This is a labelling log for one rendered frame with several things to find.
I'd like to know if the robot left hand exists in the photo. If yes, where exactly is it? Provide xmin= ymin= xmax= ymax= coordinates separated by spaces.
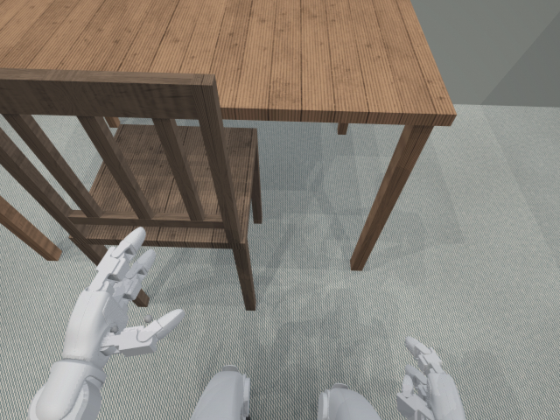
xmin=62 ymin=227 xmax=185 ymax=368

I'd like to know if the right robot thigh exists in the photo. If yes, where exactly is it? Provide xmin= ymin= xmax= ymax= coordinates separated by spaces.
xmin=318 ymin=388 xmax=381 ymax=420

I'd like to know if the chair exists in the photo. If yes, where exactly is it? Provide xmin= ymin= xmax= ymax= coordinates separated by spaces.
xmin=0 ymin=68 xmax=263 ymax=311

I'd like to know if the robot thigh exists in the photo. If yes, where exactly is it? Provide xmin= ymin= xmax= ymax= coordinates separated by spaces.
xmin=190 ymin=371 xmax=250 ymax=420
xmin=318 ymin=388 xmax=381 ymax=420

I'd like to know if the robot right hand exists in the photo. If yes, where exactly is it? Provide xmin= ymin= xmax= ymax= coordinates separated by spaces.
xmin=397 ymin=336 xmax=466 ymax=420

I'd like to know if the left robot forearm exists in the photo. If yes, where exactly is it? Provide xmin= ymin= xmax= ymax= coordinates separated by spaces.
xmin=27 ymin=359 xmax=107 ymax=420

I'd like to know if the table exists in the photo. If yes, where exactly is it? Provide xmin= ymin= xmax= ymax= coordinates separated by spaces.
xmin=0 ymin=0 xmax=457 ymax=271

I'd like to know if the left robot thigh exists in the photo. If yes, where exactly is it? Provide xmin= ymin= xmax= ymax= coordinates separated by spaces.
xmin=190 ymin=371 xmax=250 ymax=420

